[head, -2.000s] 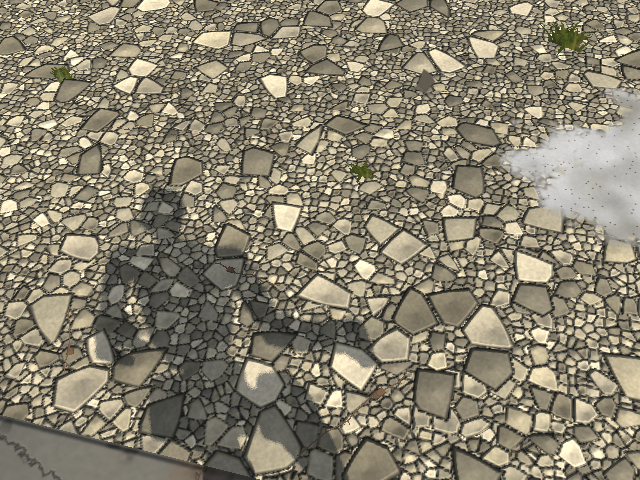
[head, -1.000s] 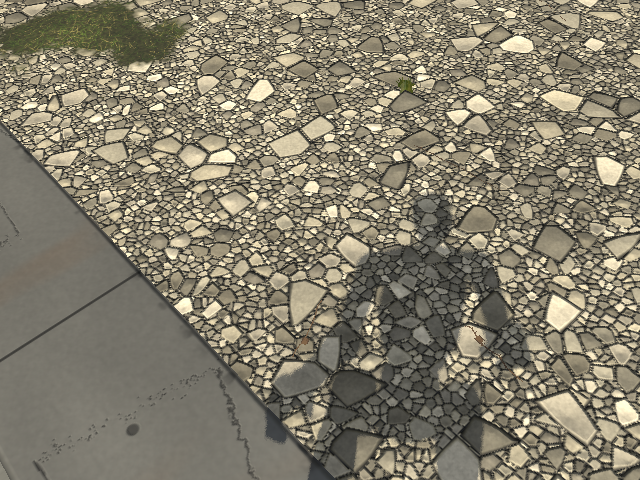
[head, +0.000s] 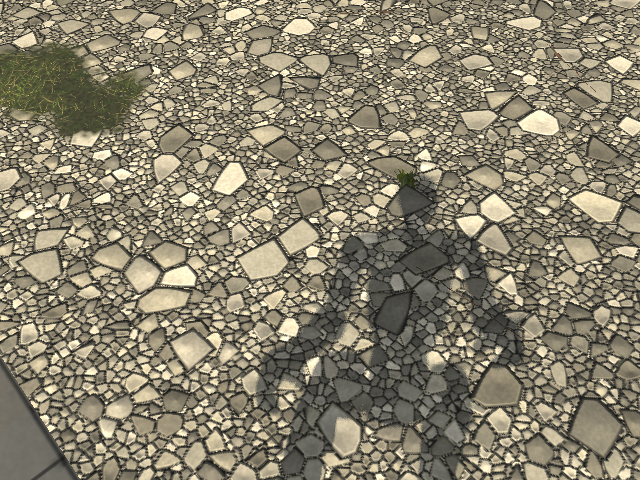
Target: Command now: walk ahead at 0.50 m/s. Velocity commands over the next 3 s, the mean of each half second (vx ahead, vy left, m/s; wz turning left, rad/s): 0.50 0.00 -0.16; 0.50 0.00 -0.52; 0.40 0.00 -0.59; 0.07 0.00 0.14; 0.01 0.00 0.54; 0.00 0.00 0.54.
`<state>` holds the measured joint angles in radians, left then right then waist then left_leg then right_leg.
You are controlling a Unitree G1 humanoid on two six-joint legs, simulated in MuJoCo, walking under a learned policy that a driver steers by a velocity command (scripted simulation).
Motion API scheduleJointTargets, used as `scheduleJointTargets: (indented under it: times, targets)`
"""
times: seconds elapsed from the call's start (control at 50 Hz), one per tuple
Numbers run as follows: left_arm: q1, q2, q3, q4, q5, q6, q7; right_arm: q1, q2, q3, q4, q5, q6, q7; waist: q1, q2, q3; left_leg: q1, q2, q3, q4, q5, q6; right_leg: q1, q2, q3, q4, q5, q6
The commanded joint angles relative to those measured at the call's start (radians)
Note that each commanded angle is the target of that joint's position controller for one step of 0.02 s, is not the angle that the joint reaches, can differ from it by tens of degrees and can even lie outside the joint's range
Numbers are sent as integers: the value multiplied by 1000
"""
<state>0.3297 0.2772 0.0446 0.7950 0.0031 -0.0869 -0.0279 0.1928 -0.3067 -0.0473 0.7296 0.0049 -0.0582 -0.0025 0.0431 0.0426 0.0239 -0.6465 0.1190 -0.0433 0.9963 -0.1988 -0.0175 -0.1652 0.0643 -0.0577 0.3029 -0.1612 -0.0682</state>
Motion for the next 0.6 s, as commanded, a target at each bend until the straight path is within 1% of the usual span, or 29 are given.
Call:
scheduleJointTargets:
  times: [0.02,0.06,0.12,0.16,0.18,0.2,0.22,0.24,0.26,0.28,0.3,0.32,0.34,0.36,0.38,0.4,0.42,0.44,0.48,0.5,0.54,0.58,0.6]
  targets:
    - [-54,152,38,-62,-7,-17,13,-16,-35,-6,-55,-3,-10,3,-28,-88,4,-4,19,-7,-170,179,-10,-6,-248,156,-177,223,-163]
    - [-25,167,41,-48,-12,-10,17,-90,-20,1,-71,1,-20,12,3,-87,19,26,-5,16,-302,272,-5,7,-235,122,-181,201,-144]
    - [39,185,46,-14,-20,3,20,-182,-24,2,-99,11,-30,28,41,-89,40,27,-28,27,-405,300,5,81,-267,130,-163,172,-141]
    - [60,190,49,4,-24,15,23,-220,-34,-1,-118,13,-34,39,44,-95,50,5,-38,22,-451,253,25,157,-299,143,-130,197,-132]
    - [63,195,52,11,-26,21,26,-226,-41,-3,-125,12,-36,45,37,-100,48,5,-43,20,-469,216,38,191,-315,150,-108,225,-124]
    - [60,200,55,16,-27,27,29,-218,-49,-6,-125,11,-37,48,25,-107,40,24,-50,23,-484,178,52,219,-326,154,-82,266,-115]
    - [58,204,56,19,-28,32,32,-194,-63,-13,-121,9,-40,49,6,-114,24,82,-66,31,-497,138,64,225,-326,164,-41,343,-105]
    - [38,210,57,18,-30,37,34,-119,-84,-26,-104,6,-42,46,-46,-120,-19,201,-95,55,-525,123,82,215,-305,154,49,484,-89]
    - [31,187,47,15,-25,40,35,28,-129,-51,-62,2,-44,36,-118,-103,-118,427,-104,66,-537,148,111,152,-251,121,221,542,-62]
    - [30,127,21,-14,0,36,36,212,-204,-73,-32,-12,-41,23,-186,-7,-282,746,76,-117,-489,178,173,-52,-186,82,524,294,-22]
    - [165,10,-13,-33,-11,16,30,247,-273,-86,-16,-16,-34,23,-115,254,-404,1062,302,-571,-581,-23,324,-450,-11,78,859,-372,40]
    - [103,125,13,-13,-36,2,27,249,-164,-61,-25,-7,-32,21,-168,152,-377,1024,288,-630,-659,-164,305,-556,-51,201,974,-421,39]
    - [14,173,31,-42,-54,-4,25,188,-124,-47,-25,-5,-33,17,-163,107,-227,905,258,-468,-680,-137,257,-610,-95,189,990,-334,34]
    - [-33,162,31,-52,-47,-4,29,125,-100,-39,-26,-8,-35,16,-133,48,-155,778,220,-357,-706,-54,232,-583,-141,166,956,-248,39]
    - [-54,153,35,-57,-33,3,31,76,-70,-31,-24,-10,-38,18,-105,43,-91,672,184,-270,-741,16,219,-554,-166,164,905,-191,46]
    - [-26,136,38,-51,-32,17,30,47,-54,-27,-22,-19,-45,19,-72,61,-69,594,162,-202,-781,52,210,-493,-190,172,883,-145,51]
    - [-6,114,36,-46,-36,29,29,31,-53,-30,-16,-21,-52,20,-55,73,-58,546,156,-160,-811,90,216,-454,-197,168,869,-127,59]
    - [1,93,33,-45,-37,42,29,20,-54,-33,-7,-19,-60,19,-43,60,-42,517,155,-113,-833,137,221,-447,-202,166,853,-118,67]
    - [-29,78,33,-60,-32,57,32,13,-72,-41,12,-20,-68,16,-34,32,-8,495,148,-29,-860,212,218,-483,-205,169,806,-60,78]
    - [-49,75,33,-70,-29,60,32,16,-79,-44,21,-21,-68,12,-36,23,3,503,145,9,-865,244,216,-509,-205,172,764,-15,83]
    - [-91,64,30,-85,-27,57,23,22,-92,-49,33,-21,-64,5,-47,16,13,521,124,85,-873,264,202,-514,-201,156,645,97,83]
    - [-156,49,23,-105,-26,50,9,29,-108,-53,42,-18,-57,-2,-72,8,29,532,110,146,-879,269,187,-489,-191,115,518,190,75]
    - [-197,41,19,-120,-24,48,2,45,-117,-56,49,-15,-53,-5,-89,-1,40,548,116,165,-880,271,184,-486,-186,92,469,213,69]
